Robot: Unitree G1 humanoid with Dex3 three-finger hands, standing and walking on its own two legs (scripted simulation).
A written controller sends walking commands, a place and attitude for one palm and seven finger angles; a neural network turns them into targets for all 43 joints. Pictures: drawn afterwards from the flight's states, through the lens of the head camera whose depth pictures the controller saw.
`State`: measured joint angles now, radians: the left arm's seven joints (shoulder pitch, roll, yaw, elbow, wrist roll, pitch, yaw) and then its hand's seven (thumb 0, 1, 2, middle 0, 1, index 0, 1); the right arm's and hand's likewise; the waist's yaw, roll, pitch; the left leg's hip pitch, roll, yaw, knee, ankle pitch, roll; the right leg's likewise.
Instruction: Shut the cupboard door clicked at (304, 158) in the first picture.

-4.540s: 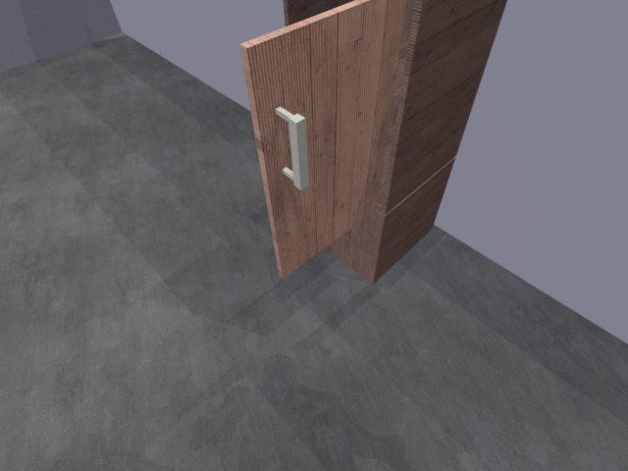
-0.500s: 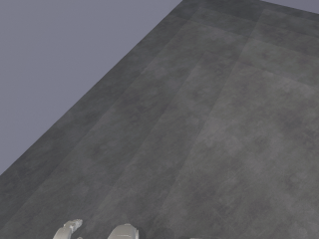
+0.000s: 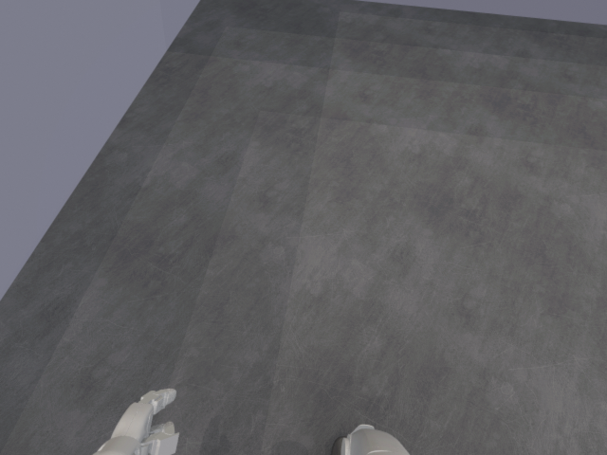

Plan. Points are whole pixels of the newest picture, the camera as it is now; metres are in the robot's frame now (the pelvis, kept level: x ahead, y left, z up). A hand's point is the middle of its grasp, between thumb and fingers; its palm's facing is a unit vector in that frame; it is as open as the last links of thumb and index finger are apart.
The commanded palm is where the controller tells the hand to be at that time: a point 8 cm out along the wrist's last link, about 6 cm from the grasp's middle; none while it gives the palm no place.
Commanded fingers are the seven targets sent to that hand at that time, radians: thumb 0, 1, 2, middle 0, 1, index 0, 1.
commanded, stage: walk around to get in front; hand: left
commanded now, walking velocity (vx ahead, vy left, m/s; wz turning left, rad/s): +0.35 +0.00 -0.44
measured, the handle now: out of the picture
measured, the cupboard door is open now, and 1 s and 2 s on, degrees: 88 88 88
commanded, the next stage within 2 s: walk to a spot facing it in 0.72 s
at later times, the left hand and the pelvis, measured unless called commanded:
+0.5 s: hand (190, 365) +0.27 +0.19 -0.18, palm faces -0.16 -0.97 -0.19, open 7.4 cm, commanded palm none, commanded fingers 0.00 0.90 0.90 -0.20 -0.30 -0.20 -0.30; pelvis +0.21 -0.01 +0.00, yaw -13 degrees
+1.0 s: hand (288, 225) +0.54 +0.03 -0.16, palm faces -0.34 -0.92 -0.20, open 7.2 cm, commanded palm none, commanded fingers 0.00 0.90 0.90 -0.20 -0.30 -0.20 -0.30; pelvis +0.40 -0.12 +0.01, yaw -19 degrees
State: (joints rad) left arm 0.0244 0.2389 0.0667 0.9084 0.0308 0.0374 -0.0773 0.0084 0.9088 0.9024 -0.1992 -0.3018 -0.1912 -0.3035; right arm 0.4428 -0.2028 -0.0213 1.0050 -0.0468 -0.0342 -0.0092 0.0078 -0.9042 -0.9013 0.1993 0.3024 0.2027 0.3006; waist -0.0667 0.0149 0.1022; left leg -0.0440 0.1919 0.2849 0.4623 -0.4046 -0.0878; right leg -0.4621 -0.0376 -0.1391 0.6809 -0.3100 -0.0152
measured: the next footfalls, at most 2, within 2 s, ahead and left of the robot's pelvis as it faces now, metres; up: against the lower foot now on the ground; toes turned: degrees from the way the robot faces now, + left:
right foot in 0.02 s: +0.11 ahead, -0.12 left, +0.00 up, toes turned -8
left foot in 0.38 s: +0.30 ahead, +0.10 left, +0.00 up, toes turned -3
